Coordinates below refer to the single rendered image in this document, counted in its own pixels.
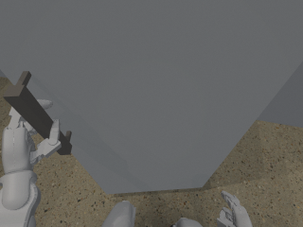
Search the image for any handle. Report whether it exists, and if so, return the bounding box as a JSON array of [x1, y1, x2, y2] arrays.
[[3, 71, 72, 155]]

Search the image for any robot left hand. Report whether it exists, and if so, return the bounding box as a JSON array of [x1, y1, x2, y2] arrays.
[[1, 99, 62, 174]]

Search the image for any robot right hand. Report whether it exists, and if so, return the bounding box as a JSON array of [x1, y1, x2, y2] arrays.
[[217, 190, 253, 227]]

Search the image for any left robot thigh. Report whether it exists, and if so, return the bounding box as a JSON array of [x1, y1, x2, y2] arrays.
[[101, 201, 136, 227]]

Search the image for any fridge door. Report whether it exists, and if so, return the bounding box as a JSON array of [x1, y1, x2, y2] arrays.
[[0, 0, 303, 195]]

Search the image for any left robot forearm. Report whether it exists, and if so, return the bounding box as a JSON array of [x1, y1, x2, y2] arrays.
[[0, 170, 42, 227]]

